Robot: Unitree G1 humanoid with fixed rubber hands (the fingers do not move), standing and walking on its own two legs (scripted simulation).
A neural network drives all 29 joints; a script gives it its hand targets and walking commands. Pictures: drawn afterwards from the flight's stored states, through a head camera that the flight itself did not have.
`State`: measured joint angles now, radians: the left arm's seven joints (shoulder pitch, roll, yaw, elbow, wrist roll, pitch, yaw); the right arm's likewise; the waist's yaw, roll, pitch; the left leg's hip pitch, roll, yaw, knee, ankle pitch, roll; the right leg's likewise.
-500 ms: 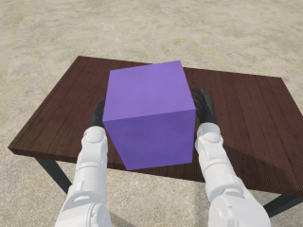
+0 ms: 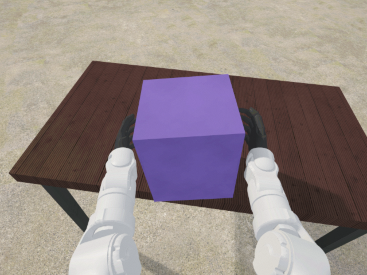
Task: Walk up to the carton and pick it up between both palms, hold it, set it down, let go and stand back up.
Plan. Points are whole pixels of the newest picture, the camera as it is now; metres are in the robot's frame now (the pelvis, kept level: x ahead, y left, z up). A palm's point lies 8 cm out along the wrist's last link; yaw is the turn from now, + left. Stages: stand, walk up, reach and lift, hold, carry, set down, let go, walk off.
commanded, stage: set down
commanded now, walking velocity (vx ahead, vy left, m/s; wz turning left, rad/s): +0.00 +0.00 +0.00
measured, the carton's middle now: (189, 140) +0.44 +0.01 +0.03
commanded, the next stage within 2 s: none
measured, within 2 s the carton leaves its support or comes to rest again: rests again in 0.62 s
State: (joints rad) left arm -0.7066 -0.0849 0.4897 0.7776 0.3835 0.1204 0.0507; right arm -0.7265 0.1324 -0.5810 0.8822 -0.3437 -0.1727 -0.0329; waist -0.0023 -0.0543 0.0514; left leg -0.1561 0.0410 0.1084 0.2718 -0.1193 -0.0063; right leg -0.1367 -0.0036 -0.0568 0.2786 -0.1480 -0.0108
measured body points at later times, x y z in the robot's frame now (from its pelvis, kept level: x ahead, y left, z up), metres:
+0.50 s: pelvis +0.01 +0.00 +0.00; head +0.06 +0.02 +0.45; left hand +0.42 +0.15 +0.04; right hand +0.41 -0.15 +0.06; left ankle +0.01 +0.12 -0.75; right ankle +0.00 -0.11 -0.75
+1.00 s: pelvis +0.01 +0.00 +0.00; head +0.06 +0.02 +0.44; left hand +0.41 +0.15 +0.03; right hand +0.41 -0.15 +0.05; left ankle +0.01 +0.12 -0.75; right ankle +0.00 -0.11 -0.75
